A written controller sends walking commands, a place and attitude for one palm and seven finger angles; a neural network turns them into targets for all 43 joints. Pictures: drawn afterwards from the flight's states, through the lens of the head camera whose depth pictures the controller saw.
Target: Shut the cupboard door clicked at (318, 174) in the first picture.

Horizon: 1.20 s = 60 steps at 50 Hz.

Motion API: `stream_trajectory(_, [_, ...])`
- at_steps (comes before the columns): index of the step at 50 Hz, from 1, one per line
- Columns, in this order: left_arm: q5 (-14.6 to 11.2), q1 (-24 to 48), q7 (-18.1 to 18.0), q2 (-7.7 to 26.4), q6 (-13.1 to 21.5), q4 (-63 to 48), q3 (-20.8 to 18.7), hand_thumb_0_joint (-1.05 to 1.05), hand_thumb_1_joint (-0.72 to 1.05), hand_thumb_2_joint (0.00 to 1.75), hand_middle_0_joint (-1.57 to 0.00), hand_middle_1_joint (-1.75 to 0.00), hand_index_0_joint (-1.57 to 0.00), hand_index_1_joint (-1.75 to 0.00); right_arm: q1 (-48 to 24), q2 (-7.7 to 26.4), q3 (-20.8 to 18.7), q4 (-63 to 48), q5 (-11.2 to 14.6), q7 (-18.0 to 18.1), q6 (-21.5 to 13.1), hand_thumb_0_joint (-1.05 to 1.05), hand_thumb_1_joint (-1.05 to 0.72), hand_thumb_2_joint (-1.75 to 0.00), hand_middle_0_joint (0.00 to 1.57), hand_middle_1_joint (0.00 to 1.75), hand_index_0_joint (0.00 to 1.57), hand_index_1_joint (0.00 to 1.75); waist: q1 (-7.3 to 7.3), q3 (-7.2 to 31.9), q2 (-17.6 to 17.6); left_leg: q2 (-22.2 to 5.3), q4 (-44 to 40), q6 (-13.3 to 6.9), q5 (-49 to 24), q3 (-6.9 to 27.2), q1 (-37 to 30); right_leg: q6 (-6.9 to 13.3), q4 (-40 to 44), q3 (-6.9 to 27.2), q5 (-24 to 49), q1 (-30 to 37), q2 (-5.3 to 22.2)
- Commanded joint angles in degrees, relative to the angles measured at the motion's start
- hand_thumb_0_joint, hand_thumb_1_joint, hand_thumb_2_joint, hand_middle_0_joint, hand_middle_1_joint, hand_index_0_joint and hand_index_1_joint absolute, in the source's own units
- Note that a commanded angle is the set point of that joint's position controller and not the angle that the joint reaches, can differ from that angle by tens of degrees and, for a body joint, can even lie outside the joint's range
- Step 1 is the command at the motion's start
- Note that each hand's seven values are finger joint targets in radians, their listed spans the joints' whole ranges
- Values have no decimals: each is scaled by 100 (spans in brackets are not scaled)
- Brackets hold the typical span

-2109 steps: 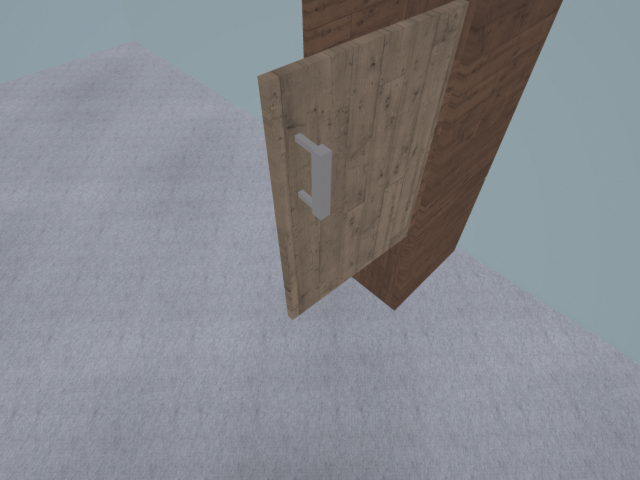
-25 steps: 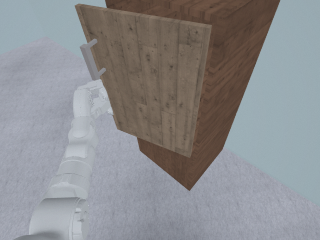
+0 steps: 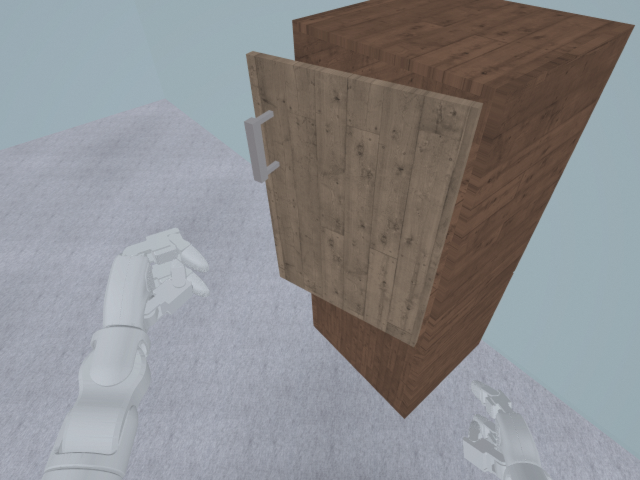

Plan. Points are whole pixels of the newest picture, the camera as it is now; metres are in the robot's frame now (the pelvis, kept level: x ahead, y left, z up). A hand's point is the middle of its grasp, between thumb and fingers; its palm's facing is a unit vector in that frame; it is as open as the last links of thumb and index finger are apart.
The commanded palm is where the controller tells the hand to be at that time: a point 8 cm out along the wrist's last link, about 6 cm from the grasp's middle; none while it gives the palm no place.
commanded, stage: draw the hand back to the body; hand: left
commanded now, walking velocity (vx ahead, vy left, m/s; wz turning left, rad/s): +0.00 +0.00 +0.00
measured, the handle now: (264, 146) +0.67 +0.17 +0.09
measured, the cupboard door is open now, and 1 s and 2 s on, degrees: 16 16 16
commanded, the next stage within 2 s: step back with the hand held close in 0.84 s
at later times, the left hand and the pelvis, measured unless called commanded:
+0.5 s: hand (59, 335) +0.21 +0.27 +0.16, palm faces +0.43 -0.78 -0.45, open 6.4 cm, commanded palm +0.16 +0.31 +0.18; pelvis +0.02 +0.01 +0.00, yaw +0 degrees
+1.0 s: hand (75, 324) +0.22 +0.26 +0.16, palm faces +0.43 -0.79 -0.44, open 7.4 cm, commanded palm +0.17 +0.30 +0.18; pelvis +0.03 +0.00 +0.00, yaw +0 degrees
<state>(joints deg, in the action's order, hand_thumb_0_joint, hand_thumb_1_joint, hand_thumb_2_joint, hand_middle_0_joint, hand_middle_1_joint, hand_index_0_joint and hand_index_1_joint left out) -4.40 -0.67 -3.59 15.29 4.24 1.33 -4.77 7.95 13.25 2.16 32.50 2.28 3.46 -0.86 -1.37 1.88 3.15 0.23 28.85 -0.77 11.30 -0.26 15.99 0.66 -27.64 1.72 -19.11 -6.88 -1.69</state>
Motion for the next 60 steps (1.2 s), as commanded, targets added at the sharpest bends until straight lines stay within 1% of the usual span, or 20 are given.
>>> stream_trajectory(1, [21, 1320, -139, 1050, 403, -1859, -696, 0, 90, 90, -81, -96, -81, -96, -505, 583, -189, -699, -28, 86, -242, 0, -90, -90, 20, 30, 20, 30, 105, 734, -41, -74, -562, -75, -357, -17, -1551, -31, 835, -228, 955, -763, -53])
stream_trajectory(2, [-14, 1091, -131, 827, 384, -2103, -522, 0, 90, 90, -78, -93, -78, -93, -531, 522, -186, -752, -32, 86, -254, 0, -90, -90, 20, 30, 20, 30, 108, 727, 144, -88, -585, -70, -431, -28, -1597, -19, 796, -240, 1029, -666, -3])
stream_trajectory(4, [8, 755, -174, 946, 373, -2301, -703, 0, 90, 90, -72, -87, -72, -87, -542, 528, -172, -727, -56, 77, -276, 0, -90, -90, 20, 30, 20, 30, 67, 744, 257, -104, -629, -36, -581, 7, -1659, 2, 811, -279, 1131, -587, -18])
stream_trajectory(8, [12, -74, -203, 1189, 367, -2616, -1093, 0, 90, 90, -61, -75, -61, -75, -596, 545, -160, -726, -81, 59, -304, 0, -90, -90, 20, 30, 20, 30, -26, 692, -54, -106, -668, -43, -787, -7, -1580, -25, 853, -321, 1336, -450, -7])
stream_trajectory(11, [7, -745, -228, 1394, 365, -2734, -1451, 0, 90, 90, -53, -66, -53, -66, -600, 575, -199, -688, -96, 50, -333, 0, -90, -90, 20, 30, 20, 30, -102, 579, -100, -119, -688, -40, -860, -12, -1476, -33, 894, -332, 1368, -375, -8])
stream_trajectory(12, [-20, -876, -218, 1229, 372, -2936, -1342, 0, 90, 90, -50, -63, -50, -63, -611, 519, -203, -722, -85, 45, -336, 0, -90, -90, 20, 30, 20, 30, -82, 572, 18, -118, -688, -37, -891, -24, -1464, -29, 843, -332, 1399, -315, 45])
stream_trajectory(16, [-24, -1580, -270, 1687, 398, -3113, -1981, 0, 90, 90, -39, -51, -39, -51, -617, 569, -259, -676, -94, 58, -386, 0, -90, -90, 20, 30, 20, 30, -179, 547, -143, -107, -612, -73, -1034, -86, -1387, -65, 894, -327, 1573, -286, 38])
stream_trajectory(19, [-59, -2014, -281, 1575, 429, -3360, -2035, 0, 90, 90, -31, -42, -31, -42, -575, 499, -275, -668, -79, 44, -425, 0, -90, -90, 20, 30, 20, 30, -163, 443, 104, -103, -592, -51, -1051, -104, -1316, -72, 831, -357, 1563, -308, 85])
stream_trajectory(23, [-78, -2491, -324, 1813, 489, -3505, -2450, 0, 90, 90, -20, -30, -20, -30, -554, 522, -329, -675, -56, 79, -505, 0, -90, -90, 20, 30, 20, 30, -192, 320, -81, -82, -549, -86, -960, -150, -1231, -102, 892, -352, 1528, -406, 78])
stream_trajectory(27, [-25, -2120, -348, 1473, 448, -3340, -2024, 0, 90, 90, -20, -30, -20, -30, -461, 583, -366, -583, -70, 113, -576, 0, -90, -90, 20, 30, 20, 30, -64, 95, -52, -69, -561, -119, -851, -149, -1259, -119, 926, -320, 1406, -608, 94])
stream_trajectory(31, [14, -1973, -385, 1692, 459, -3317, -2180, 0, 90, 90, -20, -30, -20, -30, -464, 628, -378, -547, -85, 148, -608, 0, -90, -90, 20, 30, 20, 30, -131, 245, -202, -45, -573, -140, -831, -114, -1298, -119, 946, -311, 1357, -540, 86])
stream_trajectory(36, [7, -2155, -388, 1808, 480, -3425, -2331, 0, 90, 90, -20, -30, -20, -30, -512, 562, -330, -555, -103, 140, -622, 0, -90, -90, 20, 30, 20, 30, -203, 316, 48, -29, -557, -111, -948, -130, -1290, -96, 934, -308, 1468, -399, 101])
stream_trajectory(39, [-23, -2238, -364, 1641, 461, -3476, -2226, 0, 90, 90, -20, -30, -20, -30, -515, 497, -311, -593, -100, 129, -603, 0, -90, -90, 20, 30, 20, 30, -184, 280, 208, -37, -531, -91, -1078, -163, -1301, -94, 892, -310, 1644, -378, 107])
stream_trajectory(48, [-24, -2299, -310, 1620, 421, -3438, -2234, 0, 90, 90, -20, -30, -20, -30, -496, 526, -330, -638, -108, 102, -554, 0, -90, -90, 20, 30, 20, 30, -177, 361, -54, -63, -526, -105, -1259, -194, -1331, -134, 866, -322, 1890, -364, 93])
stream_trajectory(49, [-23, -1805, -348, 2427, 622, -3717, -2901, 0, 90, 90, -20, -30, -20, -30, -382, 720, -379, -697, -85, 109, -430, 0, -90, -90, 20, 30, 20, 30, -18, 270, -59, -192, -115, -223, -1219, -83, -1128, -150, 1080, -34, 2315, -692, 421])
stream_trajectory(50, [-4, -2216, -302, 2074, 647, -3284, -2610, 0, 90, 90, -20, -30, -20, -30, -457, 617, -355, -590, -114, 130, -358, 0, -90, -90, 20, 30, 20, 30, 19, 275, -434, -166, 107, -228, -1345, -95, -1074, -162, 1013, -8, 2878, -738, 569])
stream_trajectory(51, [14, -2291, -287, 2132, 673, -3299, -2638, 0, 90, 90, -20, -30, -20, -30, -461, 652, -388, -611, -117, 138, -296, 0, -90, -90, 20, 30, 20, 30, 14, 345, -551, -138, 211, -206, -1466, -131, -1017, -196, 921, -10, 3422, -693, 635])
stream_trajectory(54, [23, -2565, -307, 1956, 691, -3310, -2495, 0, 90, 90, -20, -30, -20, -30, -383, 634, -413, -704, -65, 137, -131, 0, -90, -90, 20, 30, 20, 30, 33, 880, -195, -205, 305, -185, -2249, -204, -1044, -256, 458, -62, 4126, -379, 668])
stream_trajectory(57, [-4, -2705, -359, 2023, 627, -3526, -2526, 0, 90, 90, -20, -30, -20, -30, -384, 672, -445, -819, -31, 175, -12, 0, -90, -90, 20, 30, 20, 30, 42, 1067, -118, -319, 280, -174, -2909, -140, -1155, -275, 213, -149, 4081, -391, 552])
stream_trajectory(60, [-28, -2782, -414, 2131, 615, -3668, -2618, 0, 90, 90, -20, -30, -20, -30, -341, 699, -462, -923, -18, 188, 87, 0, -90, -90, 20, 30, 20, 30, 50, 1042, -99, -426, 124, -163, -2916, -11, -1081, -212, 156, -165, 3226, -540, 405])
